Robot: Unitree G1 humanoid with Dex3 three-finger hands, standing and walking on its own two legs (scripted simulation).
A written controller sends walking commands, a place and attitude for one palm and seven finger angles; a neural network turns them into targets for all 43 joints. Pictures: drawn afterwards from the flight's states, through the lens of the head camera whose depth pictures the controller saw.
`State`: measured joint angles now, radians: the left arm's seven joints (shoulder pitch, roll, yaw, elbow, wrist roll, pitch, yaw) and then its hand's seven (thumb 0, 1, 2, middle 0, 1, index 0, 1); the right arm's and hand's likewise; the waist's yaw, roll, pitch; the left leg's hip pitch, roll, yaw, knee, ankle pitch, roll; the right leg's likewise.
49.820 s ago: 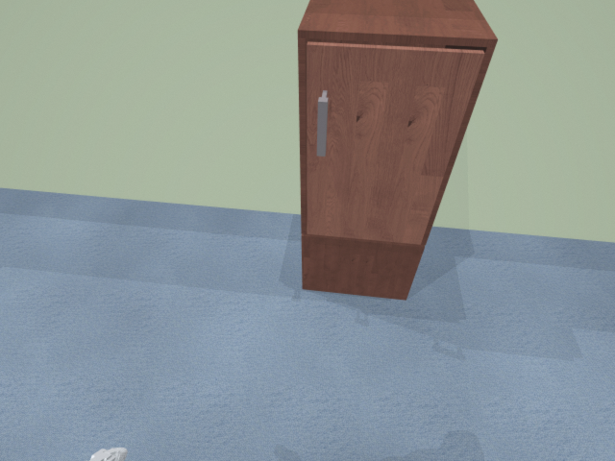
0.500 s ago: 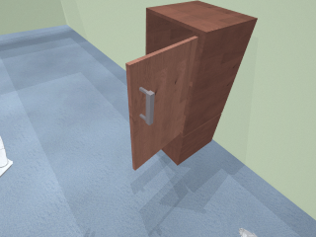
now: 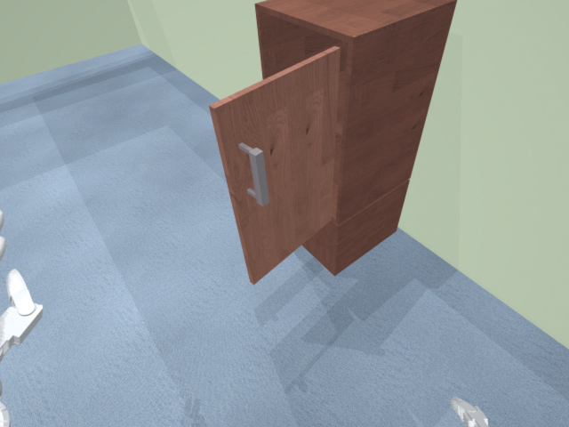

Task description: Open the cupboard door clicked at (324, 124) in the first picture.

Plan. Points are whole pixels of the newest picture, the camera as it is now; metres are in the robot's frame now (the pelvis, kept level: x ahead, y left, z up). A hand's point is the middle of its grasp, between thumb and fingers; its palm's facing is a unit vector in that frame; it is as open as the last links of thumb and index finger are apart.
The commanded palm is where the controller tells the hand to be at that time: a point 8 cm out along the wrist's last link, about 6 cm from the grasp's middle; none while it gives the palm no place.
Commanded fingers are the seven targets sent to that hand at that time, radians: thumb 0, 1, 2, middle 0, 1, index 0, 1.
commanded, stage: stop stepping back and stand still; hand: left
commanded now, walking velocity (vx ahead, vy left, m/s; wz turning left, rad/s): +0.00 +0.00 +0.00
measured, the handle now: (253, 174) +0.62 +0.12 +0.00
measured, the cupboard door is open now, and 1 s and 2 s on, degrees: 98 98 98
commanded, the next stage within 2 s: let the arm hang, fingers relaxed in 0.16 s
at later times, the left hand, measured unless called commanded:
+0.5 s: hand out of the picture +0.09 +0.24 -0.12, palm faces +0.02 -0.94 -0.33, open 7.4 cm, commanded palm none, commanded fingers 0.00 0.90 0.90 -0.20 -0.30 -0.20 -0.30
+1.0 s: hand out of the picture -0.08 +0.23 -0.18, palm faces +0.11 -0.96 -0.26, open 7.3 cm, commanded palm none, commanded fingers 0.00 0.90 0.90 -0.20 -0.30 -0.20 -0.30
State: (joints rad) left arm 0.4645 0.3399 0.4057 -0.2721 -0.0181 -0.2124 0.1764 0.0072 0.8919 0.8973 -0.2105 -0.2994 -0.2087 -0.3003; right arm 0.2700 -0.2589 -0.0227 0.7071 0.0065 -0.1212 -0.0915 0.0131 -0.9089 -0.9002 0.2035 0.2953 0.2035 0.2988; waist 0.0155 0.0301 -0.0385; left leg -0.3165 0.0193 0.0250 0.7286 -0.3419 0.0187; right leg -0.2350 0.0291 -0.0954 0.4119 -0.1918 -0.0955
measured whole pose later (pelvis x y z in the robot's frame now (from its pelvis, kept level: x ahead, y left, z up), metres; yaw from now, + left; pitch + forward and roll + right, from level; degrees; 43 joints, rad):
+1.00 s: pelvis -0.06 +0.03 -0.01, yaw +4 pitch -1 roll +0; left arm 0.29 0.19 0.05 1.14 0.02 0.03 0.03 0.00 0.92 0.90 -0.20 -0.30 -0.20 -0.30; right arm 0.37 -0.13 -0.01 1.10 -0.02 0.04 -0.02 0.00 -0.91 -0.90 0.20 0.29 0.20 0.30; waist -0.03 0.03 0.00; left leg -0.23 0.00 0.02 0.54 -0.33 0.05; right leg -0.32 0.02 -0.14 0.44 -0.12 -0.08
